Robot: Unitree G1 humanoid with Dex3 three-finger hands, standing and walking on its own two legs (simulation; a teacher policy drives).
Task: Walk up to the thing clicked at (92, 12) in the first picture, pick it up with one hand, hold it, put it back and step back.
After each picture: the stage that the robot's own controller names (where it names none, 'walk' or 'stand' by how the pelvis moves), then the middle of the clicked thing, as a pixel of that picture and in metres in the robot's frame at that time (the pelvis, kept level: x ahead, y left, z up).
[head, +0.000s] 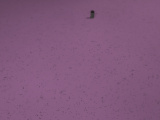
stand; (92, 14) +2.34 -0.12 -0.72
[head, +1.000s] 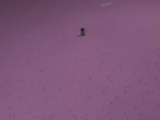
walk; (82, 32) +2.21 +0.18 -0.70
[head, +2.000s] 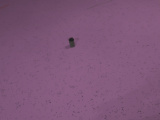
walk; (71, 42) +1.58 +0.31 -0.72
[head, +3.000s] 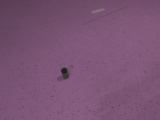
walk; (65, 73) +1.07 +0.30 -0.72
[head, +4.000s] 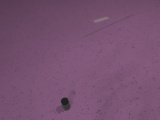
walk; (65, 104) +0.69 +0.27 -0.72
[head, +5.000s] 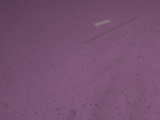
stand; out of the picture +0.45 +0.24 -0.71
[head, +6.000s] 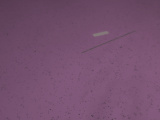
stand; out of the picture +0.42 +0.20 -0.72
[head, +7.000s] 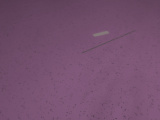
stand; out of the picture +0.42 +0.21 -0.73
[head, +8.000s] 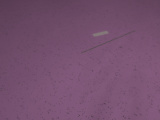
stand; out of the picture +0.41 +0.21 -0.73
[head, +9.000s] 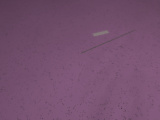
stand; out of the picture +0.40 +0.21 -0.73
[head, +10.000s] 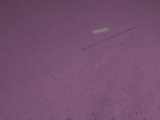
go down; out of the picture +0.41 +0.21 -0.72
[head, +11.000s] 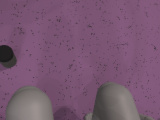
go down; (6, 57) +0.46 +0.28 -0.30
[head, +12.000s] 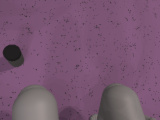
approach; (14, 56) +0.46 +0.28 -0.29
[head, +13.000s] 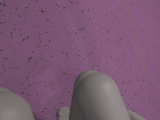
close in; out of the picture +0.44 +0.32 -0.22
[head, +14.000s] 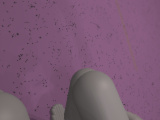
close; out of the picture +0.43 +0.33 -0.22
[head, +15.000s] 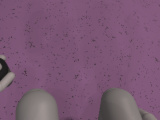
lift; out of the picture +0.36 +0.30 -0.08
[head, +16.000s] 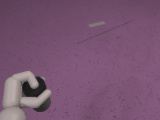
hold; (37, 95) +0.33 +0.17 +0.05
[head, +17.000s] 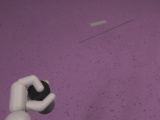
hold; (42, 98) +0.33 +0.17 +0.02
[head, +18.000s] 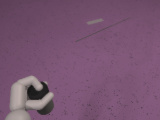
hold; (41, 98) +0.34 +0.17 -0.01
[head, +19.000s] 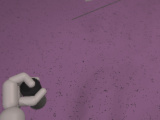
crouch; (34, 94) +0.35 +0.19 -0.06
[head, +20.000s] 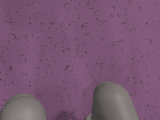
lower; out of the picture +0.47 +0.29 -0.11
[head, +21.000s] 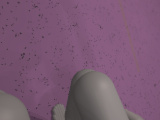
lower; out of the picture +0.41 +0.33 -0.23
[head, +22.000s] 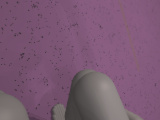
lower; out of the picture +0.41 +0.34 -0.22
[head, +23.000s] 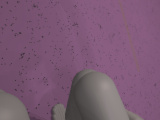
lower; out of the picture +0.41 +0.34 -0.23
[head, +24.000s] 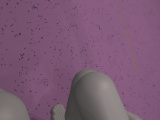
lower; out of the picture +0.41 +0.34 -0.23
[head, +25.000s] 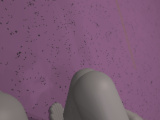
open; out of the picture +0.41 +0.34 -0.22
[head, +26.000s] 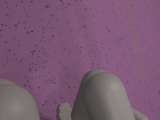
rise; out of the picture +0.40 +0.33 -0.23
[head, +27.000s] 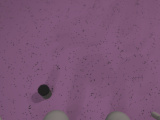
walk; (45, 92) +0.43 +0.24 -0.49
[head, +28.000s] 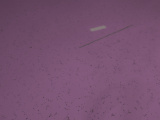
stand; out of the picture +0.39 +0.21 -0.66
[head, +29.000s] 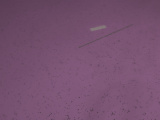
stand; out of the picture +0.40 +0.22 -0.67
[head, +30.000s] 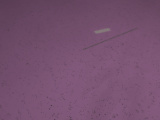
stand; out of the picture +0.39 +0.21 -0.70
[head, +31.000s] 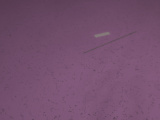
stand; out of the picture +0.41 +0.21 -0.72
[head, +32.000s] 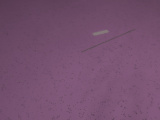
stand; out of the picture +0.38 +0.22 -0.73
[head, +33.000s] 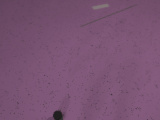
walk; (58, 117) +0.43 +0.18 -0.70
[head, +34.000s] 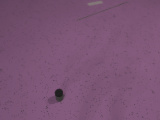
walk; (59, 95) +0.62 +0.19 -0.71
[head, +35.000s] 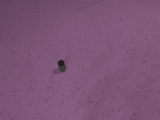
stand; (61, 66) +0.98 +0.28 -0.69
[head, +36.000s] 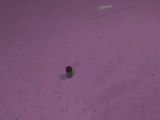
stand; (69, 72) +0.99 +0.19 -0.70
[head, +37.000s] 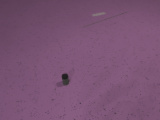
stand; (65, 79) +0.99 +0.21 -0.72
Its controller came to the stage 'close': yes
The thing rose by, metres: 0.70
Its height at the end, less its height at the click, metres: +0.00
